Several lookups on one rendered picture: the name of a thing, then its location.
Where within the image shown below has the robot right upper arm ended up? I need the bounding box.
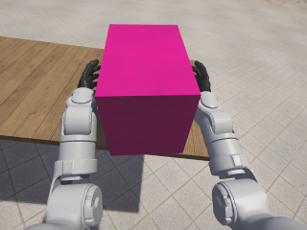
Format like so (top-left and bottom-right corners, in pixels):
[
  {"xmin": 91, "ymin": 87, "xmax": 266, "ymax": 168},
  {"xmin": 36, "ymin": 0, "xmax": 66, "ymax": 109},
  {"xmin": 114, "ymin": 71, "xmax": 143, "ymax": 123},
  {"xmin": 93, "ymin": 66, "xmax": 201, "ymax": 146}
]
[{"xmin": 212, "ymin": 178, "xmax": 307, "ymax": 230}]

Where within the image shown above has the left robot hand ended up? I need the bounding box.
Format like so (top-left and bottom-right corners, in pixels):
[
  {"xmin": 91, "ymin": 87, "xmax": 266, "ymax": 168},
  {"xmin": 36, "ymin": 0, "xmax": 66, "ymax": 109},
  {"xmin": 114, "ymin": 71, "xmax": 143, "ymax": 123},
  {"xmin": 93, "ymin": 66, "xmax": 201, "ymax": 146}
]
[{"xmin": 77, "ymin": 59, "xmax": 101, "ymax": 93}]

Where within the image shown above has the carton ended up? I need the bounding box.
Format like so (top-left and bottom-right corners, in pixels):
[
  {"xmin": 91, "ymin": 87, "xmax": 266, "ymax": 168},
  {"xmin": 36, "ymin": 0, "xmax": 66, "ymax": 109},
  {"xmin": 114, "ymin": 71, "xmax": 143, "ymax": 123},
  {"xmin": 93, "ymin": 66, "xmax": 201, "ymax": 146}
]
[{"xmin": 94, "ymin": 24, "xmax": 201, "ymax": 156}]

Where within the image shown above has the right robot forearm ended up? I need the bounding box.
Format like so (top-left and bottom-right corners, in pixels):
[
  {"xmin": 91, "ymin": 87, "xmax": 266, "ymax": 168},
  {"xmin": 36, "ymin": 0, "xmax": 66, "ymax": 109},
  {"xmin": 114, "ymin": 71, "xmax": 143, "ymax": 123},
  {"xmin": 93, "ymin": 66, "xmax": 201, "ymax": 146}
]
[{"xmin": 194, "ymin": 91, "xmax": 271, "ymax": 210}]

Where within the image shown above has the left robot forearm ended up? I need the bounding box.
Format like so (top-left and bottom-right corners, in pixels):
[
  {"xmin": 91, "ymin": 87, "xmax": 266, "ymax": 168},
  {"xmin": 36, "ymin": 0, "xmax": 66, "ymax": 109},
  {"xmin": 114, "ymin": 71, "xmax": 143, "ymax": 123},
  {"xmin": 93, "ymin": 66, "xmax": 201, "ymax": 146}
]
[{"xmin": 45, "ymin": 87, "xmax": 98, "ymax": 221}]

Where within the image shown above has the robot left upper arm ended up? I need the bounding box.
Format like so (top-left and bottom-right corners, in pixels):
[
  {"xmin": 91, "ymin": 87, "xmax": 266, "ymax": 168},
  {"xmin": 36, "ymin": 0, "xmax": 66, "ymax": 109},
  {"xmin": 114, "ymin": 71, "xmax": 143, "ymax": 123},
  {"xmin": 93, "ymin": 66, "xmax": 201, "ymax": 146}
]
[{"xmin": 24, "ymin": 183, "xmax": 104, "ymax": 230}]

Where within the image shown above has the right robot hand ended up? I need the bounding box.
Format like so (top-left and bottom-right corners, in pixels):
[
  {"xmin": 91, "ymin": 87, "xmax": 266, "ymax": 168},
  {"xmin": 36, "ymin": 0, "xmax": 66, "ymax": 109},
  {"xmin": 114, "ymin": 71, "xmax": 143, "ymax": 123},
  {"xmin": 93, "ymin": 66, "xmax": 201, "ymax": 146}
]
[{"xmin": 191, "ymin": 60, "xmax": 211, "ymax": 92}]

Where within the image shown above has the table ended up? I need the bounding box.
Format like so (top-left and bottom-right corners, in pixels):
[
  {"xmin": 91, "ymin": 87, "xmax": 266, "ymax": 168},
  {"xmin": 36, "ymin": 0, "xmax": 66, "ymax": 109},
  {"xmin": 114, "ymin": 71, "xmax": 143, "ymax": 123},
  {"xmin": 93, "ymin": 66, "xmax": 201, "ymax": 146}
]
[{"xmin": 0, "ymin": 36, "xmax": 210, "ymax": 161}]

